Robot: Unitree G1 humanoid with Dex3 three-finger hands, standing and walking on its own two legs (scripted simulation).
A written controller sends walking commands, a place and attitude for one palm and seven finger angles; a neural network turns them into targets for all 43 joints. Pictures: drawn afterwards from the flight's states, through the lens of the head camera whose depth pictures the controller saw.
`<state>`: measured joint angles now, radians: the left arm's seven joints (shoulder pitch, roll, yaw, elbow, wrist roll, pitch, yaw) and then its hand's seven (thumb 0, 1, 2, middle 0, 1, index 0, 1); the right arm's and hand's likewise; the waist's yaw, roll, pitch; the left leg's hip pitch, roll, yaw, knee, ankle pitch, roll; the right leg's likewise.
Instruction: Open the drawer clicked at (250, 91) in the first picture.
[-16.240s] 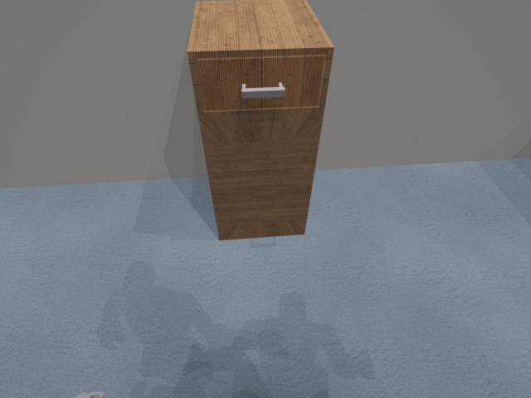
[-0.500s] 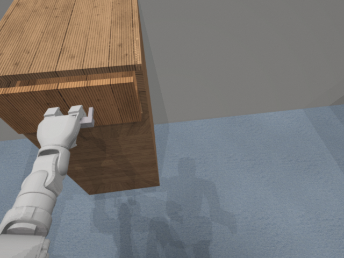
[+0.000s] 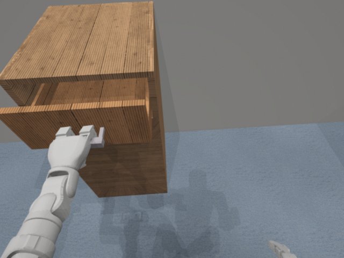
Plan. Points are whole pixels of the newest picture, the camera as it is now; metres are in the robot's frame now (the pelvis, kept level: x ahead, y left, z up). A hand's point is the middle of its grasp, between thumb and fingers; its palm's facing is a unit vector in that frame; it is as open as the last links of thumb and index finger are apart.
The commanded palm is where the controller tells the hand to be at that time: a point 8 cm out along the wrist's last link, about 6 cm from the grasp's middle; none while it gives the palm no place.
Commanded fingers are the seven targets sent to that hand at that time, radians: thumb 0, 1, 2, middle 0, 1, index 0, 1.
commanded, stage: pull the drawer open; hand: left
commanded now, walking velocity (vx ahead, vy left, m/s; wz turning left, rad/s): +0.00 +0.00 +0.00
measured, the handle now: (80, 137) +0.40 +0.26 +0.03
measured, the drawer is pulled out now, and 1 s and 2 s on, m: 0.10 0.22 0.30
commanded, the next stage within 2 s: open the thumb to release the handle in 1.92 s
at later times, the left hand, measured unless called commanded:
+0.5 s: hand (74, 188) +0.27 +0.25 +0.01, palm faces +0.00 -0.06 -1.00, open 5.5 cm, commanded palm +0.25 +0.24 +0.06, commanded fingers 0.00 0.90 0.90 -0.40 -1.35 -0.40 -1.35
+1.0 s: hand (69, 210) +0.23 +0.24 +0.01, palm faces -0.01 -0.07 -1.00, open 5.5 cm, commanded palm +0.19 +0.24 +0.06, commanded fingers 0.00 0.90 0.90 -0.40 -1.35 -0.40 -1.35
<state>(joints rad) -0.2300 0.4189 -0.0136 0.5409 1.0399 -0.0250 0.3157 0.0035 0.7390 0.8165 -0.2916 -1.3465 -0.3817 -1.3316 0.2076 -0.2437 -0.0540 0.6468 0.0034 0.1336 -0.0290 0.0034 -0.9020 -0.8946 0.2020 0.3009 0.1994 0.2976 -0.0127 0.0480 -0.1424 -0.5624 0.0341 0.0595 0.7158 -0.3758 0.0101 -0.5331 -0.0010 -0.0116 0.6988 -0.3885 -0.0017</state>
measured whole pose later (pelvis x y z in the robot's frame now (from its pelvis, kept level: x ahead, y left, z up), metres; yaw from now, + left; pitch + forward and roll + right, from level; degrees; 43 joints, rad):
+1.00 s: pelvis -0.01 -0.02 +0.00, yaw +1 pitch +9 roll +1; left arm 0.24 0.38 -0.02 0.10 1.03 0.00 0.35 0.02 0.73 0.81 -0.28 -1.33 -0.41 -1.34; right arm 0.13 -0.23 -0.04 0.64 -0.03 0.07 -0.02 0.01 -0.90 -0.89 0.20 0.30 0.20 0.30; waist 0.05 0.05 -0.11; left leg -0.49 0.03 0.05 0.73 -0.38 -0.01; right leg -0.48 0.00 -0.02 0.75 -0.42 -0.02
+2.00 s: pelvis +0.00 -0.02 -0.02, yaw -1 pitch +11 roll +1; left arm 0.70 0.40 0.03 -0.24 0.98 -0.02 0.43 0.02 0.74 0.78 -0.27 -1.29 -0.40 -1.32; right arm 0.13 -0.22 -0.01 0.53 -0.05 0.10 0.04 0.01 -0.90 -0.89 0.20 0.30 0.20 0.30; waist 0.05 0.04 -0.15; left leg -0.59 0.05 0.06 0.85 -0.45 -0.02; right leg -0.58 0.01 0.00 0.88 -0.48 -0.03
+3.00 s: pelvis -0.03 -0.02 -0.01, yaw +3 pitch +7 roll +1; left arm 0.38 0.38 -0.03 -0.02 1.03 -0.01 0.38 0.00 -0.49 0.31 -0.33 -1.21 -0.34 -1.26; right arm 0.12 -0.22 -0.02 0.63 -0.04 0.07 -0.05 0.01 -0.90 -0.89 0.20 0.30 0.20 0.30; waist 0.10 0.06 -0.09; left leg -0.54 0.02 0.01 0.79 -0.38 -0.02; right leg -0.51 -0.01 -0.06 0.81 -0.43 -0.03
